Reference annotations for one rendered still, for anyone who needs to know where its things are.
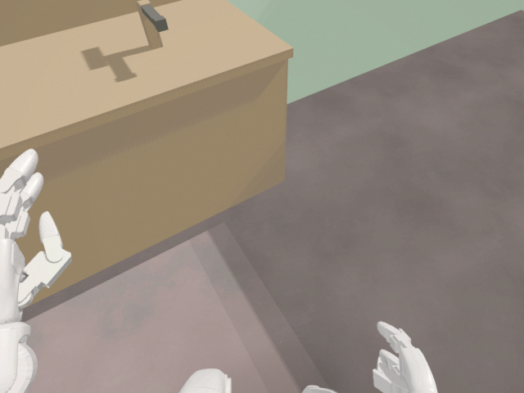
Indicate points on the robot left thigh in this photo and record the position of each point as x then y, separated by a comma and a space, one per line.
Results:
210, 380

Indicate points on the robot right hand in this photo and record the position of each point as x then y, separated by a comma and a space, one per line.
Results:
406, 374

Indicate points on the robot left hand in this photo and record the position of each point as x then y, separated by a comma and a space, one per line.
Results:
19, 188

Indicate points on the counter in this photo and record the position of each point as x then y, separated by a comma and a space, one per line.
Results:
140, 134

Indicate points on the left robot forearm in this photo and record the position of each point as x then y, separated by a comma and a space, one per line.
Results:
18, 362

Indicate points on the tap lever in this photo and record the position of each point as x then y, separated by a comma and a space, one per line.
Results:
154, 17

